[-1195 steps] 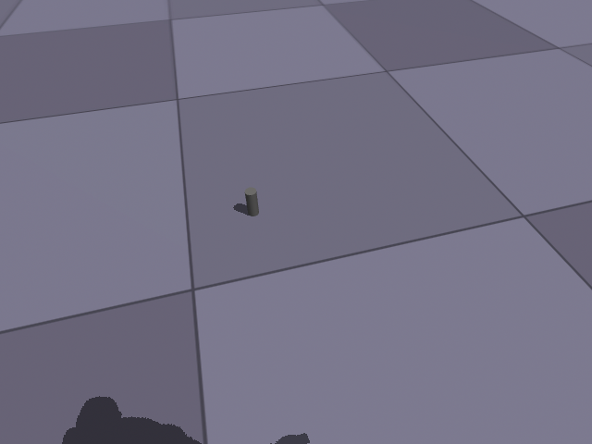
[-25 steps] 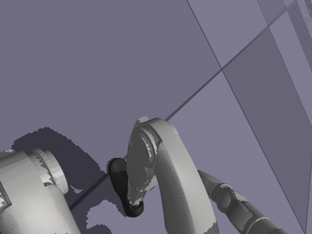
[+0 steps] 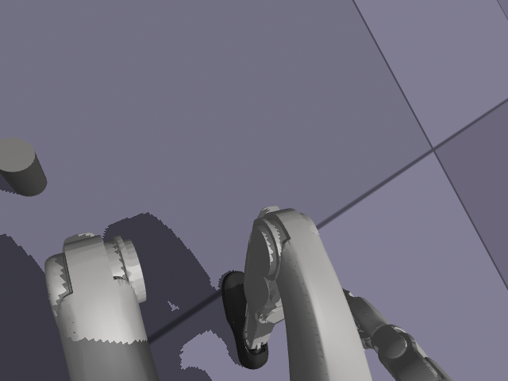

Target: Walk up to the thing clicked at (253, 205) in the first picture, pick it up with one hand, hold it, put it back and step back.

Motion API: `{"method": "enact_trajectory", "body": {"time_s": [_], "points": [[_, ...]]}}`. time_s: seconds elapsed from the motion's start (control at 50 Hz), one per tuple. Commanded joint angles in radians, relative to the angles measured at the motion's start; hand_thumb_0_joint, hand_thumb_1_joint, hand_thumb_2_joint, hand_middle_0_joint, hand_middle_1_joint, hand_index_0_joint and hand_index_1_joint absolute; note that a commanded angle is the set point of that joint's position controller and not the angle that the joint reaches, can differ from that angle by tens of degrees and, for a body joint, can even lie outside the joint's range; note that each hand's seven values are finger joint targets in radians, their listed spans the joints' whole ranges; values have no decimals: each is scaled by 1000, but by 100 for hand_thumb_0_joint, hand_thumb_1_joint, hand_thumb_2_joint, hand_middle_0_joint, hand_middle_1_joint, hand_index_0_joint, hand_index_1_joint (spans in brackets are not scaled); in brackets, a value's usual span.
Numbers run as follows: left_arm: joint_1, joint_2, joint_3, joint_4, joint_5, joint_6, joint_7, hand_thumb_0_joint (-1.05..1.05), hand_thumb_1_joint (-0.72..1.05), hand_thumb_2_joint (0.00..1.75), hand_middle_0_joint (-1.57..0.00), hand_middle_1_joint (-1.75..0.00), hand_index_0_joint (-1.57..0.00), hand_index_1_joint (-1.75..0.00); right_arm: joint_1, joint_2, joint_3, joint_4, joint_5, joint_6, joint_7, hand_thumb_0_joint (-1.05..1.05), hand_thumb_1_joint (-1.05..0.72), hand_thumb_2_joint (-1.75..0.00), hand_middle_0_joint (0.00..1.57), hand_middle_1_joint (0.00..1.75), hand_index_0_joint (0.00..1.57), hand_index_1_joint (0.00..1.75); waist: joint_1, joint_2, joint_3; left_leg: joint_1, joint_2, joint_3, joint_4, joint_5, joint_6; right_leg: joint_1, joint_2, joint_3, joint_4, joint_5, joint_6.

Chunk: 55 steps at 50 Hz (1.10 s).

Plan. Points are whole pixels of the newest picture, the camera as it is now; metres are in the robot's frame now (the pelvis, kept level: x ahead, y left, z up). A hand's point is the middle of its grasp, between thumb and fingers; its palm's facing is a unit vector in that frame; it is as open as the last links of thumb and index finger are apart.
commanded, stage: home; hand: left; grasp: from the side
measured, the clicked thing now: (22, 170) +0.45 +0.29 -0.24
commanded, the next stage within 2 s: none
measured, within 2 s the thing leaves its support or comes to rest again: neither
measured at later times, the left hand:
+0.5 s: hand out of the picture +0.29 +0.36 +0.05, palm faces +0.30 -0.82 -0.48, open 17.2 cm
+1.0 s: hand out of the picture +0.24 +0.26 +0.26, palm faces +0.34 -0.87 -0.36, open 17.5 cm
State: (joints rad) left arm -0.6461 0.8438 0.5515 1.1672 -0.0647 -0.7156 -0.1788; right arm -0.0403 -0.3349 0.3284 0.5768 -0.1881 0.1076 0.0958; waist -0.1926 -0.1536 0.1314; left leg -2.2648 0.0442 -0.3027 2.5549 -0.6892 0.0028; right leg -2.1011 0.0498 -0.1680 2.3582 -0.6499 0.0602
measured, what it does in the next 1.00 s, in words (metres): rises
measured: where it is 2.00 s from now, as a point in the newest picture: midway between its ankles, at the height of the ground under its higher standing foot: (189, 361)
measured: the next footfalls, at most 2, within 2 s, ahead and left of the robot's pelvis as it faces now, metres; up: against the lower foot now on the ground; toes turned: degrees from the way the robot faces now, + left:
none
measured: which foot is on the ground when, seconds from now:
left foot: down 0.00-1.00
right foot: down 0.00-1.00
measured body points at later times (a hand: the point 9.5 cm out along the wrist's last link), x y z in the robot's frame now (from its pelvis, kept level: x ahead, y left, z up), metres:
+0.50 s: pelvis +0.01 -0.02 +0.13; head +0.21 +0.06 +0.53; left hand +0.27 +0.40 +0.08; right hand +0.22 -0.23 +0.00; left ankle +0.08 +0.13 -0.27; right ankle +0.13 -0.13 -0.27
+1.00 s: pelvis +0.08 -0.01 +0.35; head +0.16 +0.03 +0.79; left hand +0.22 +0.31 +0.28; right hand +0.29 -0.22 +0.26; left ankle +0.08 +0.13 -0.27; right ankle +0.13 -0.13 -0.27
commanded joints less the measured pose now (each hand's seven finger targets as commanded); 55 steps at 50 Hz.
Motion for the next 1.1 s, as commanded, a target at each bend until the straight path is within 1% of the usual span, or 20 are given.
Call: {"method": "enact_trajectory", "body": {"time_s": [0.0,0.04,0.08,0.12,0.18,0.26,0.32,0.42,0.44,0.52,0.54,0.58,0.62,0.76,0.78,0.82,0.94,1.02,1.06,1.08], "points": [[-276,283,25,-309,77,61,40,0,-57,7,-9,-8,-8,-8,127,-288,-199,-25,51,16,-18,0,-97,-93,20,30,20,30,4,600,-711,589,32,110,-428,89,-20,144,18,-68,-194,120,-96],[-249,356,68,-329,110,130,71,0,-59,8,-10,-9,-9,-10,155,-275,-224,-22,70,27,-24,0,-100,-93,20,30,20,30,40,602,-755,586,25,137,-439,108,-14,162,15,-45,-209,119,-99],[-247,287,26,-371,127,186,85,0,-51,8,-5,-6,-5,-6,173,-243,-243,-22,85,37,-25,0,-90,-90,20,30,20,30,43,601,-760,602,21,154,-463,120,-14,147,11,-28,-226,118,-104],[-122,264,40,-364,135,250,104,0,-53,7,-5,-6,-5,-6,180,-239,-274,-27,103,42,-32,0,-90,-90,20,30,20,30,83,582,-760,604,15,170,-495,105,-13,145,6,-17,-249,103,-105],[-66,163,-15,-476,140,330,120,0,-51,8,-6,-6,-6,-6,191,-209,-316,-41,131,52,-37,0,-90,-90,20,30,20,30,107,544,-815,631,9,182,-553,95,-9,155,-1,3,-294,88,-108],[86,20,-94,-575,127,445,146,0,-54,6,-5,-6,-5,-6,209,-186,-375,-67,174,51,-45,0,-90,-90,20,30,20,30,109,399,-837,636,-1,199,-633,61,10,229,-6,35,-409,64,-102],[191,20,-89,-750,117,511,170,0,-51,8,-6,-6,-6,-6,209,-177,-399,-97,200,48,-61,0,-90,-90,20,30,20,30,138,359,-891,706,0,192,-709,55,14,303,-12,52,-481,61,-97],[365,2,-78,-909,105,596,222,0,-50,9,-6,-6,-6,-6,203,-134,-407,-146,226,35,-100,0,-90,-90,20,30,20,30,160,292,-903,777,-7,224,-833,33,22,509,-22,93,-636,34,-89],[329,-12,-95,-977,101,603,230,0,-50,9,-6,-6,-6,-6,198,-121,-403,-152,226,29,-107,0,-90,-90,20,30,20,30,159,286,-911,804,-4,230,-849,45,22,542,-22,105,-667,45,-88],[440,-87,-126,-982,93,650,263,0,-52,7,-5,-6,-5,-6,197,-89,-402,-160,231,2,-142,0,-90,-90,20,30,20,30,157,276,-849,874,-13,264,-932,77,25,669,-31,134,-790,57,-84],[503,-136,-149,-946,91,666,268,0,-54,6,-5,-5,-5,-6,192,-80,-401,-164,231,-6,-150,0,-90,-90,20,30,20,30,157,274,-831,908,-12,268,-959,94,23,698,-32,136,-820,68,-85],[484,-146,-165,-1011,88,676,281,0,-54,6,-5,-5,-5,-6,206,-75,-402,-161,231,-21,-164,0,-90,-90,20,30,20,30,155,278,-831,984,-11,270,-1001,142,21,754,-32,135,-867,115,-85],[560,-227,-224,-965,81,702,287,0,-56,5,-5,-5,-5,-5,205,-60,-395,-166,233,-38,-176,0,-90,-90,20,30,20,30,143,249,-772,1019,-15,273,-1052,162,21,807,-36,136,-926,137,-81],[667,-300,-288,-1020,70,768,323,0,-54,6,-5,-5,-5,-5,241,-45,-386,-172,235,-92,-211,0,-89,-90,20,30,20,30,157,245,-716,1243,-19,281,-1232,295,13,1040,-47,132,-1101,267,-78],[770,-360,-323,-932,71,793,327,0,-55,6,-5,-5,-5,-5,237,-37,-380,-183,238,-99,-217,0,-90,-90,20,30,20,30,151,222,-685,1262,-20,282,-1261,329,14,1082,-47,130,-1131,300,-76],[709,-320,-315,-1067,69,803,344,0,-55,5,-5,-5,-5,-5,255,-34,-380,-175,234,-108,-227,0,-89,-90,20,30,20,30,156,246,-684,1325,-21,287,-1313,347,11,1147,-49,132,-1182,319,-76],[880,-433,-413,-1122,63,874,370,0,-60,3,-4,-4,-4,-4,269,-9,-367,-199,233,-140,-261,0,-90,-90,20,30,20,30,152,254,-571,1484,-22,291,-1481,382,2,1303,-46,121,-1336,348,-74],[927,-442,-439,-1247,58,908,383,0,-59,3,-5,-5,-4,-5,273,4,-357,-218,227,-158,-280,0,-90,-90,20,30,20,30,155,249,-501,1570,-27,300,-1576,393,2,1396,-43,109,-1426,367,-70],[1033,-536,-510,-1199,55,933,379,0,-60,3,-4,-4,-4,-5,274,12,-353,-226,224,-171,-286,0,-90,-90,20,30,20,30,144,229,-437,1586,-21,288,-1623,371,1,1407,-36,94,-1459,342,-69],[971,-461,-460,-1351,53,927,386,0,-59,3,-5,-5,-4,-5,276,6,-357,-235,223,-178,-290,0,-90,-90,20,30,20,30,162,246,-471,1619,-19,285,-1640,378,-1,1435,-36,94,-1467,347,-72]]}}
